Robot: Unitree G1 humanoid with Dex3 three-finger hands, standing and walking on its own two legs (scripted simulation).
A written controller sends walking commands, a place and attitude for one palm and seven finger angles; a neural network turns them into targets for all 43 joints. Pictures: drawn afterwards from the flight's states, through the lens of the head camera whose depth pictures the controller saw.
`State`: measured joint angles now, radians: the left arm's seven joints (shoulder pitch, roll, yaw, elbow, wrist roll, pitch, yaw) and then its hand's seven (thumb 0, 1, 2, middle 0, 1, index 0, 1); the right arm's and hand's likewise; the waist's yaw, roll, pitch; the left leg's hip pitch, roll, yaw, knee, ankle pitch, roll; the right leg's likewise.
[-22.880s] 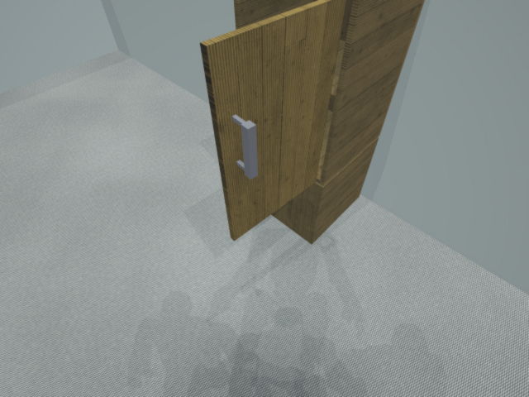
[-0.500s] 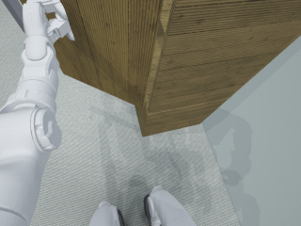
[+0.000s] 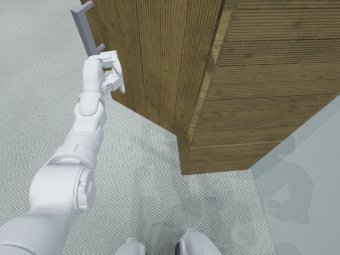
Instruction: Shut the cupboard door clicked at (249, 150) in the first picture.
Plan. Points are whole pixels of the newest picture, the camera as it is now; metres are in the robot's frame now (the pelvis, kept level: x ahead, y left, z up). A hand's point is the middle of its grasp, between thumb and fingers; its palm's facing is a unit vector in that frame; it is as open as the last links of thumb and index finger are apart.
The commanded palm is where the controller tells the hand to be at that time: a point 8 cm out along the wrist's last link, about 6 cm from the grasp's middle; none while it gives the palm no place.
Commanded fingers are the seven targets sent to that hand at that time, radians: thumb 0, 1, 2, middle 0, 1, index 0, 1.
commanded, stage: draw the hand back to the body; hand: left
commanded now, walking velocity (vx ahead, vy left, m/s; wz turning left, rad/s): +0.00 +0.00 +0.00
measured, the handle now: (91, 31) +0.69 +0.15 +0.08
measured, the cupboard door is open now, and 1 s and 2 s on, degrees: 52 52 52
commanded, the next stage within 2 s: step back with the hand held close in 1.64 s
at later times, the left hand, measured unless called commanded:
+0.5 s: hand (82, 102) +0.41 +0.13 +0.13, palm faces -0.06 -1.00 -0.04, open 3.1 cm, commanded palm +0.37 +0.19 +0.14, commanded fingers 0.00 0.90 0.90 -1.22 -1.41 -1.22 -1.41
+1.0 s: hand out of the picture +0.27 +0.23 +0.19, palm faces +0.30 -0.91 -0.29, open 4.2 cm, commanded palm +0.22 +0.27 +0.21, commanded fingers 0.00 0.90 0.90 -0.53 -0.66 -0.53 -0.66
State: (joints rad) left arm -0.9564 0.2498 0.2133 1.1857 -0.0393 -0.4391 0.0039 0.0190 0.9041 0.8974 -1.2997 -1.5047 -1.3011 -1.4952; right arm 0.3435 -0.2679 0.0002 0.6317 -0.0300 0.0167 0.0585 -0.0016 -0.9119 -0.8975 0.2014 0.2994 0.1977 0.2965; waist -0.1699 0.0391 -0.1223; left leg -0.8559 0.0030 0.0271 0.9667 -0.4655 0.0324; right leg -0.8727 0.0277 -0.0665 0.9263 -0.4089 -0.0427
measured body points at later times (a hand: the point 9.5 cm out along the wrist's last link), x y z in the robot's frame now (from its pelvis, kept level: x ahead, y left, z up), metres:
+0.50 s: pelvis +0.01 +0.00 +0.03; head +0.05 -0.01 +0.48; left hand +0.41 +0.19 +0.14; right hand +0.07 -0.26 -0.09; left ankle -0.01 +0.10 -0.68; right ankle +0.01 -0.09 -0.68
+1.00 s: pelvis +0.02 +0.00 +0.06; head +0.01 -0.02 +0.51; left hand +0.25 +0.27 +0.20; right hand +0.23 -0.20 -0.02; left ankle -0.01 +0.10 -0.68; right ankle +0.01 -0.09 -0.68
